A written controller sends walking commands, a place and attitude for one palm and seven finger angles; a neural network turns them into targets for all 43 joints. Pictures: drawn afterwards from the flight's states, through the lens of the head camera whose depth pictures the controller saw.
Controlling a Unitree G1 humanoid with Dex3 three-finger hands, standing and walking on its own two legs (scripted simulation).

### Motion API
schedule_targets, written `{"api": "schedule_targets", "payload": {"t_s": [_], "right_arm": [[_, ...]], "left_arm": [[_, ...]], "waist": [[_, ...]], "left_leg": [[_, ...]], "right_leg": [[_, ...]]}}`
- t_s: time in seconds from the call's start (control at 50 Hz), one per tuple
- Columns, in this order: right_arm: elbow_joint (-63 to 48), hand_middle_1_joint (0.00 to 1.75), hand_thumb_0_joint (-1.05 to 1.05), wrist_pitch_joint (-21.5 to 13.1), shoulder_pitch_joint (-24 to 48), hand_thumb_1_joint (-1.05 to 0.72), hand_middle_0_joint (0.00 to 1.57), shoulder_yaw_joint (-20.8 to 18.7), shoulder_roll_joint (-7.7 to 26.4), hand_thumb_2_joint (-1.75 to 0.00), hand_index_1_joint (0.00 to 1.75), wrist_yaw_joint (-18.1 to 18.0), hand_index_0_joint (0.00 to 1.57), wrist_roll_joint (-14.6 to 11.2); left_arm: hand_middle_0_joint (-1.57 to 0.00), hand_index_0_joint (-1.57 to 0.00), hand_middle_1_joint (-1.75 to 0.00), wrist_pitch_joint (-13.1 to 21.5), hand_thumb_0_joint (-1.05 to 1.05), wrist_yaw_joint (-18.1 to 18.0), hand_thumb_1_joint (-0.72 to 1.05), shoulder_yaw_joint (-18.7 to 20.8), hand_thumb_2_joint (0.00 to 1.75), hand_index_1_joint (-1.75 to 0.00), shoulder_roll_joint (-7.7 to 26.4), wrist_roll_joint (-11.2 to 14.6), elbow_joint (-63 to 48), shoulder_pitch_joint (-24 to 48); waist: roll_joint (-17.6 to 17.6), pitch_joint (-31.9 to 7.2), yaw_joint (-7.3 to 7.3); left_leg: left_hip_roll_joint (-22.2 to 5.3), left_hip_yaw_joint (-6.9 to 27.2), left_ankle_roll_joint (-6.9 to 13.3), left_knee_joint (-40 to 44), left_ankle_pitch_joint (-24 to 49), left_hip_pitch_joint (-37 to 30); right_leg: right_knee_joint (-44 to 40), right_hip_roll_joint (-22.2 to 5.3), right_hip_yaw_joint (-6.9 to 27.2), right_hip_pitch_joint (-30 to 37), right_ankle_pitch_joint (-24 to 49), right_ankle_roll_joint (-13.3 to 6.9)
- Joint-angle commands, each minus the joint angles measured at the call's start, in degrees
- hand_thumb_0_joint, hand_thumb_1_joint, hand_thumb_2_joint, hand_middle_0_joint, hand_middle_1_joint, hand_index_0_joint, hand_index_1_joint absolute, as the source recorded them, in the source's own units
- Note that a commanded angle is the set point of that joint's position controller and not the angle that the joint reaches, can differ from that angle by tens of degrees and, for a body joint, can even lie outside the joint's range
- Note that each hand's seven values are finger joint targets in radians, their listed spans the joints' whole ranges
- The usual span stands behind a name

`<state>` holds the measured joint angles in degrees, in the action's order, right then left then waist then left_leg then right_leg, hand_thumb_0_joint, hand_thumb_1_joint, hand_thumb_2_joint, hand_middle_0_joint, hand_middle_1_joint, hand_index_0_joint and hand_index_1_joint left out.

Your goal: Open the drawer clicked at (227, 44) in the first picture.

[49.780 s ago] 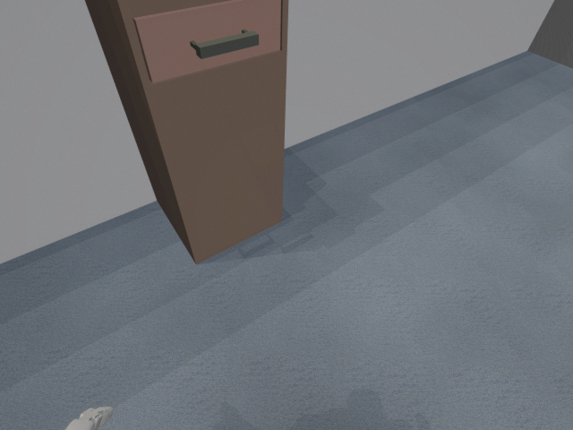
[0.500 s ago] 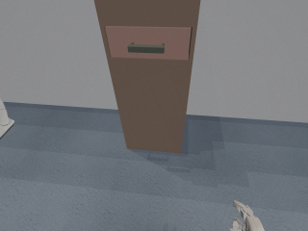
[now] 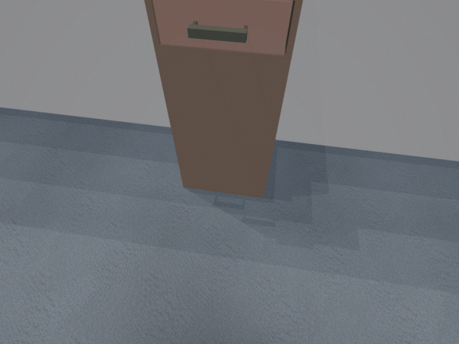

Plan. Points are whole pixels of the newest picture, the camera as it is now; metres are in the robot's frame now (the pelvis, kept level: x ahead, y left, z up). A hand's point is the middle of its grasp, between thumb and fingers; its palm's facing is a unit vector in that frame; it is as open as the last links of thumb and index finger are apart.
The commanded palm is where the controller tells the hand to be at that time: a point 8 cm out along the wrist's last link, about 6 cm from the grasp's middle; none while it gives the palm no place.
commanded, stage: let the arm hang, fingers relaxed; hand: left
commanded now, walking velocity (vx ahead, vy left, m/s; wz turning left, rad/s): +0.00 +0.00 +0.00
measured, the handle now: (218, 29) +0.88 +0.08 +0.10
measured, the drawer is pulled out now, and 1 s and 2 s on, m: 0.00 0.00 0.00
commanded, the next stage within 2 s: look to check the result in 0.54 s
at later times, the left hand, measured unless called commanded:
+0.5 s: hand out of the picture +0.14 +0.21 -0.14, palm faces -0.04 -0.95 -0.31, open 7.4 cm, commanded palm none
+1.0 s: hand out of the picture +0.11 +0.22 -0.14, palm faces -0.03 -0.93 -0.36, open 7.4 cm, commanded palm none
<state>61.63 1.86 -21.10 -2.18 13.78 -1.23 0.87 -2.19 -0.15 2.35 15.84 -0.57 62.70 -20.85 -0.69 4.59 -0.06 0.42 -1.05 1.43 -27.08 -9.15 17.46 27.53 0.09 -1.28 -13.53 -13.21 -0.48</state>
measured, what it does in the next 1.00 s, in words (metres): shifts its weight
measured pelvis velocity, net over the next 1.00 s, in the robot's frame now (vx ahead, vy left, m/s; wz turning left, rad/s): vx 0.05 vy -0.03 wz -0.02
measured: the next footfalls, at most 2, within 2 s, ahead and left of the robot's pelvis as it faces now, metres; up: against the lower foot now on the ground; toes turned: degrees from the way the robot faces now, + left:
right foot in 1.84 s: +0.19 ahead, -0.14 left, +0.00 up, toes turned -9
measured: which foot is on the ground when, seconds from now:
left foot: down 0.00-1.00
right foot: down 0.00-1.00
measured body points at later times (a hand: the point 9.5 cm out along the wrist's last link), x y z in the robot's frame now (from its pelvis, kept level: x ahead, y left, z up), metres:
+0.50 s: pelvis +0.02 -0.02 +0.01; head +0.03 -0.03 +0.46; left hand +0.14 +0.26 -0.12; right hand +0.07 -0.31 -0.14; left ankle +0.06 +0.10 -0.74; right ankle +0.01 -0.12 -0.74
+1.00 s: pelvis +0.05 -0.03 +0.01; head +0.07 -0.04 +0.46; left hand +0.12 +0.27 -0.12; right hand +0.11 -0.31 -0.14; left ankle +0.06 +0.10 -0.74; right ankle +0.01 -0.12 -0.74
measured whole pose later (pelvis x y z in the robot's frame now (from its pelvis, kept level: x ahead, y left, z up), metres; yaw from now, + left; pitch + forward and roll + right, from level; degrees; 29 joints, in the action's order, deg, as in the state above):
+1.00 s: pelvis +0.05 -0.03 +0.01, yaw -1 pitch -2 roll +0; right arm 63.7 0.4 -6.4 -0.8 17.9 -0.4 0.7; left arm 0.3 -0.7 0.9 18.2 -0.2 64.7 -7.2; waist -1.7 4.4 -0.6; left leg -1.3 -1.4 -1.0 -18.2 -9.0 7.5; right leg 18.3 1.9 -0.6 -3.8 -12.8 -2.2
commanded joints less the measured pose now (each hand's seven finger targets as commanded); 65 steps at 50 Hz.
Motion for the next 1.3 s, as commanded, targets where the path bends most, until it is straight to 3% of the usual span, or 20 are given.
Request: {"api": "schedule_targets", "payload": {"t_s": [0.0, 0.06, 0.12, 0.18, 0.22, 0.3, 0.36, 0.44, 0.64, 0.78, 1.2, 1.26, 1.28], "right_arm": [[-3.9, 0.30, 0.00, -2.0, 2.7, -0.90, 0.20, -2.2, 11.1, -0.90, 0.30, -0.4, 0.20, -0.3], [-2.8, 0.30, 0.00, -1.6, 3.4, -0.90, 0.20, -2.1, 11.1, -0.90, 0.30, -0.1, 0.20, 0.0], [-2.3, 0.30, 0.00, -1.4, 4.4, -0.90, 0.20, -1.9, 11.3, -0.90, 0.30, 0.2, 0.20, 0.1], [-1.6, 0.30, 0.00, -1.4, 6.0, -0.90, 0.20, -1.7, 11.9, -0.90, 0.30, 0.4, 0.20, 0.3], [-1.7, 0.30, 0.00, -1.8, 7.5, -0.90, 0.20, -1.6, 12.3, -0.90, 0.30, 0.5, 0.20, 0.4], [-2.4, 0.30, 0.00, -2.7, 11.0, -0.90, 0.20, -1.4, 13.9, -0.90, 0.30, 0.5, 0.20, 0.3], [-2.2, 0.30, 0.00, -3.2, 12.2, -0.90, 0.20, -1.0, 13.9, -0.90, 0.30, 0.5, 0.20, 0.2], [-1.9, 0.30, 0.00, -3.3, 13.5, -0.90, 0.20, -0.8, 14.1, -0.90, 0.30, 0.4, 0.20, 0.2], [-1.4, 0.30, 0.00, -2.9, 14.6, -0.90, 0.20, -0.4, 15.0, -0.90, 0.30, 0.2, 0.20, 0.0], [-1.1, 0.30, 0.00, -2.5, 14.7, -0.90, 0.20, -0.5, 15.3, -0.90, 0.30, 0.1, 0.20, -0.1], [-1.1, 0.30, 0.00, -2.4, 15.6, -0.90, 0.20, -0.5, 15.0, -0.90, 0.30, 0.1, 0.20, -0.3], [-1.0, 0.30, 0.00, -2.4, 15.6, -0.90, 0.20, -0.3, 14.8, -0.90, 0.30, 0.1, 0.20, -0.2], [-0.5, 0.30, 0.00, -2.2, 14.7, -0.90, 0.20, 0.2, 12.0, -0.90, 0.30, 0.1, 0.20, 0.0]], "left_arm": [[-0.20, -0.20, -0.30, 3.1, 0.00, -0.8, 0.90, 1.1, 0.90, -0.30, 9.1, 0.0, -2.8, 3.8], [-0.20, -0.20, -0.30, 2.9, 0.00, -1.0, 0.90, 1.0, 0.90, -0.30, 10.1, -0.1, -2.2, 6.2], [-0.20, -0.20, -0.30, 2.9, 0.00, -1.1, 0.90, 1.2, 0.90, -0.30, 11.3, -0.2, -2.2, 8.3], [-0.20, -0.20, -0.30, 2.8, 0.00, -1.0, 0.90, 1.4, 0.90, -0.30, 11.8, -0.3, -2.7, 10.9], [-0.20, -0.20, -0.30, 2.8, 0.00, -1.0, 0.90, 1.4, 0.90, -0.30, 11.9, -0.3, -2.9, 11.5], [-0.20, -0.20, -0.30, 3.3, 0.00, -0.8, 0.90, 1.5, 0.90, -0.30, 12.7, -0.3, -3.3, 12.4], [-0.20, -0.20, -0.30, 3.8, 0.00, -0.7, 0.90, 1.3, 0.90, -0.30, 12.9, -0.1, -3.3, 14.0], [-0.20, -0.20, -0.30, 4.0, 0.00, -0.8, 0.90, 1.1, 0.90, -0.30, 13.2, 0.0, -3.4, 15.3], [-0.20, -0.20, -0.30, 3.9, 0.00, -0.9, 0.90, 0.7, 0.90, -0.30, 13.4, 0.2, -2.6, 16.8], [-0.20, -0.20, -0.30, 4.1, 0.00, -1.1, 0.90, 0.5, 0.90, -0.30, 13.6, 0.2, -2.0, 16.0], [-0.20, -0.20, -0.30, 4.2, 0.00, -1.3, 0.90, 0.6, 0.90, -0.30, 14.0, 0.1, -1.9, 14.8], [-0.20, -0.20, -0.30, 4.2, 0.00, -1.3, 0.90, 0.4, 0.90, -0.30, 13.7, 0.2, -1.8, 14.9], [-0.20, -0.20, -0.30, 3.9, 0.00, -1.3, 0.90, -0.1, 0.90, -0.30, 10.8, 0.3, -1.2, 13.7]], "waist": [[0.3, -3.4, -0.91], [3.6, 0.5, -1.65], [6.5, 1.1, -1.97], [6.0, 3.1, -1.99], [3.3, 2.7, -1.61], [0.8, -0.5, -0.31], [0.1, -3.6, -0.39], [-1.1, -5.7, -0.42], [-1.3, -6.5, -0.70], [0.8, -7.4, -0.90], [0.9, -5.8, -0.67], [0.6, -5.6, -0.73], [0.2, -5.9, -0.75]], "left_leg": [[-6.5, 8.5, 1.2, 7.8, -9.2, -4.8], [-5.6, 6.8, 0.9, 6.3, -8.9, -6.5], [-4.9, 5.3, 0.7, 4.4, -7.0, -7.8], [-4.9, 5.6, 0.6, 4.9, -6.8, -7.9], [-5.6, 6.5, 0.7, 6.7, -6.9, -7.3], [-6.7, 7.6, 0.8, 9.1, -2.1, -6.2], [-7.0, 7.2, 0.4, 9.2, 4.1, -7.7], [-7.2, 6.6, -0.1, 9.2, 7.9, -9.5], [-7.7, 6.0, -0.5, 10.1, 9.5, -12.2], [-7.8, 5.4, -0.5, 9.6, 10.4, -14.4], [-7.8, 5.1, -0.6, 10.1, 10.2, -15.1], [-7.8, 5.2, -0.6, 10.3, 10.5, -14.9], [-7.7, 4.4, -1.1, 9.9, 9.0, -14.9]], "right_leg": [[-8.9, -5.6, 7.7, -1.2, -5.3, -3.8], [-12.6, -6.5, 9.5, -5.8, -12.6, -4.1], [-14.8, -7.4, 10.7, -7.1, -15.4, -4.2], [-15.0, -7.1, 10.5, -8.6, -16.6, -4.1], [-13.6, -6.5, 10.0, -7.2, -14.4, -3.7], [-10.9, -5.9, 9.2, -0.4, -3.1, -3.1], [-9.9, -6.5, 8.4, 3.6, 5.2, -2.8], [-9.8, -6.9, 7.8, 6.3, 10.3, -2.7], [-11.3, -6.9, 7.4, 7.8, 12.4, -2.5], [-11.9, -7.1, 7.6, 8.1, 15.3, -2.4], [-12.9, -7.0, 7.7, 7.9, 15.7, -2.1], [-13.0, -7.2, 7.5, 8.4, 16.2, -2.0], [-13.0, -7.2, 7.5, 8.3, 14.5, -1.8]]}}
